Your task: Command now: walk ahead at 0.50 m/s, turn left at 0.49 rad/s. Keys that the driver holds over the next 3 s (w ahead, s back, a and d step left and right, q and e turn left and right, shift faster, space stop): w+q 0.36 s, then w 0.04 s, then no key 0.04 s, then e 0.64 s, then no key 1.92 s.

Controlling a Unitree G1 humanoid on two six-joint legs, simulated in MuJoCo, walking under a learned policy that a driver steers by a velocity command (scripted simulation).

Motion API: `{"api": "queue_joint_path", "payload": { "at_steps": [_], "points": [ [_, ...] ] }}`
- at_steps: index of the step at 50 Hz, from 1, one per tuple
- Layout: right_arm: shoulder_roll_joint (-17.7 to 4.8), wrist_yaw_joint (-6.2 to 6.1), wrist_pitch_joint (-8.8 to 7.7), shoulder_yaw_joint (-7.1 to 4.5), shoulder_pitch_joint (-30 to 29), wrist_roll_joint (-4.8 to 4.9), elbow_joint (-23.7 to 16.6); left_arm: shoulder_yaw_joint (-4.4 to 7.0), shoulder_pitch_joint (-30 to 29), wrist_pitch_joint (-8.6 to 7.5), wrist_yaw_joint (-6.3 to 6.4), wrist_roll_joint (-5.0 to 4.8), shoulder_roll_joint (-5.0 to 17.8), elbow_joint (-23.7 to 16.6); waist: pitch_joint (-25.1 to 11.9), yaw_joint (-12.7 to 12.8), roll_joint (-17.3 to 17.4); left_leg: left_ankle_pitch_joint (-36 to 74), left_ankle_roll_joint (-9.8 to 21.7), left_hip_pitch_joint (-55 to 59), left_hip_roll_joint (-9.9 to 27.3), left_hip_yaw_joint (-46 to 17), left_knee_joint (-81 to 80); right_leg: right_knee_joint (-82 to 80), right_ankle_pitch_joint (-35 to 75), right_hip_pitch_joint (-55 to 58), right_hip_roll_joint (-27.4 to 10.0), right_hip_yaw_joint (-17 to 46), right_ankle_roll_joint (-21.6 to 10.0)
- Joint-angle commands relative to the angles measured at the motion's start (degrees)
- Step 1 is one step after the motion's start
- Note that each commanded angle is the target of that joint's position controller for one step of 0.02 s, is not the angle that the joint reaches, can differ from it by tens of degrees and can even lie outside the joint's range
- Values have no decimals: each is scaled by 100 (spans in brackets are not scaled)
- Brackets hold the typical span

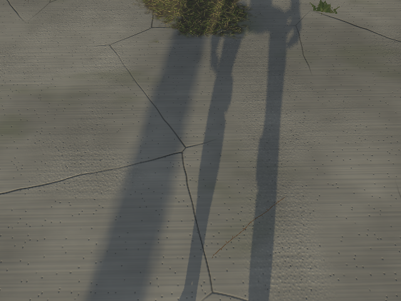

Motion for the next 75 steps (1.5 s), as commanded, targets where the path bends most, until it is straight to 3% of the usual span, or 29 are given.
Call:
{"api": "queue_joint_path", "payload": {
  "at_steps": [1,5,7,8,9,10,12,14,18,26,28,30,31,32,33,34,35,37,42,48,54,58,59,60,61,62,64,72,75],
  "points": [
    [-137,23,-88,21,-708,-19,-556,121,493,5,93,17,757,-69,340,86,-505,-183,152,32,-279,469,-561,10,4085,112,-1714,254,-164],
    [-434,-28,-80,-135,248,-50,-351,211,238,134,181,66,1072,-148,-288,-461,-862,-1320,669,1280,-916,744,-727,1796,6727,487,-1901,-38,-148],
    [-847,-90,-145,-352,1570,-134,20,260,-26,189,96,36,1193,-342,-959,-1127,-572,-1363,1070,3146,-872,190,-1582,4190,5211,-534,-1814,-99,-74],
    [-1431,-160,-141,-519,1799,-169,14,170,28,167,15,-22,703,-637,-1433,-984,410,-1575,1617,4673,703,-1986,-1660,6158,1124,-2469,-1191,-69,137],
    [-1700,-133,-67,-570,1688,-54,-89,203,-262,107,-78,-69,767,-1047,-1727,-790,767,-1449,2364,5434,1570,-4781,-2550,7499,-1494,-4246,-84,1021,295],
    [-1520,-170,-31,-522,1479,47,-50,212,-893,32,-114,-10,911,-1182,-934,-767,1,-1423,2082,4941,1398,-3867,-2753,7294,-838,-4904,-609,1624,226],
    [-1002,-214,-84,-386,928,67,-115,204,-834,-35,-115,-34,880,-1149,-152,-270,-552,-282,1511,3596,906,-2683,-2965,6261,-125,-4397,-977,1571,267],
    [-832,-266,-198,-301,778,138,-158,188,-632,190,-137,167,779,-1141,-189,7,-391,652,1288,2997,434,-1973,-3003,5709,-57,-3770,-1104,1571,469],
    [-1117,-253,-325,-345,1258,165,-107,164,-1182,425,-212,193,723,-1468,-184,-68,-77,1499,1134,2831,83,-1647,-3008,4942,420,-3978,-1069,1332,727],
    [-862,-329,-281,-174,2003,77,78,-21,-2299,337,-238,50,579,-1804,-182,-619,315,3530,308,3639,-112,-946,-2636,2566,1874,-3576,-557,840,407],
    [-900,-364,-304,-145,1903,14,94,-7,-2112,289,-209,44,711,-1719,-242,-517,421,3835,238,3887,55,-949,-2386,2215,1716,-3178,-396,870,194],
    [-1036,-436,-346,-166,1579,-23,55,89,-1119,210,-151,62,997,-1366,-502,-30,471,4530,132,4113,228,-959,-1593,1916,1392,-2416,-198,1018,-58],
    [-1134,-441,-349,-192,1347,11,27,117,-423,134,-121,64,1031,-1122,-679,370,299,4221,89,4067,114,-789,-734,1273,1956,-1767,-213,1086,-159],
    [-1129,-441,-376,-184,1285,75,-111,172,115,68,-84,112,1267,-958,-1093,547,-109,2553,21,3395,-241,-610,499,1338,4000,-696,-801,1660,-314],
    [-568,-445,-343,-97,2235,244,-142,292,49,100,-123,132,1811,-1037,-1839,-10,-1569,-2619,-273,1807,-1148,-217,2693,2019,7555,866,-2549,3560,-1441],
    [-836,-442,-268,-120,2440,149,-31,282,-111,210,-188,-115,1611,-1136,-2458,-89,-1170,-3373,-298,1265,-1243,-617,3415,1537,7565,1016,-2772,4546,-1943],
    [-974,-426,-207,-141,1932,4,-85,273,-647,274,-205,-183,1417,-1303,-1791,-116,-538,-2951,-331,949,-944,-802,3659,1295,6300,344,-2469,4093,-1850],
    [-919,-367,-129,-133,1195,-72,-302,169,-1059,376,-155,-132,1016,-1368,-790,-190,-156,-2564,-384,730,-617,-765,3152,837,4789,-852,-1844,3347,-1422],
    [-686,-378,228,-74,1272,-50,-425,278,-961,516,-138,-23,1272,-1341,-830,-383,-570,-2376,-577,1330,-604,-586,2114,456,2803,-1951,-1238,3003,-994],
    [-812,-448,337,-98,501,-18,-725,414,-871,747,-113,6,1430,-1484,-597,-61,-930,-2214,-667,948,-582,-663,1110,-23,-654,-2068,-1090,3801,-741],
    [-778,-507,215,-47,434,97,-870,495,-907,861,-122,53,1454,-1573,-581,38,-951,-2442,-493,1366,-810,-719,143,71,-620,-1943,-1056,4307,-639],
    [-782,-568,105,-33,1314,140,-692,461,-1168,936,-134,-5,1323,-1623,-600,-332,-986,-1928,-134,2801,-934,-545,-1894,250,-562,-2417,-807,4215,-273],
    [-981,-608,76,-77,1323,87,-707,419,-1108,923,-113,-53,1193,-1647,-479,-298,-642,-1954,-7,3118,-571,-947,-2629,591,-956,-2758,-482,3939,8],
    [-1384,-639,67,-140,1100,15,-895,338,-674,911,-91,-96,867,-1628,-657,-32,508,-2840,280,3242,813,-2454,-3287,1985,-1317,-3008,65,3112,265],
    [-1727,-590,68,-198,429,-96,-1108,419,-998,848,-51,-25,1137,-1704,-44,-81,1044,-2354,823,2282,1660,-3565,-3588,3101,-1391,-3699,787,2118,369],
    [-1366,-548,43,-139,471,-101,-1032,468,-1099,815,-65,118,1391,-1666,-31,1,372,-1408,963,1867,1488,-3082,-3271,4001,-1117,-3188,352,2409,386],
    [-997,-475,-15,-30,98,-3,-1084,435,-704,836,-126,83,1229,-1445,-230,290,273,-85,648,1996,740,-1902,-2892,4727,-609,-2908,399,2312,431],
    [-1058,-472,-22,19,1018,18,-668,140,-1302,959,-42,-76,853,-1327,-508,-328,805,1963,640,3501,522,-1414,-2174,2719,-1046,-2370,-23,1620,707],
    [-1147,-446,46,-21,1052,29,-505,100,-1116,924,47,-162,880,-1134,-467,-220,829,2326,511,3492,472,-1488,-1915,1189,-208,-1703,-58,1447,559]
  ]
}}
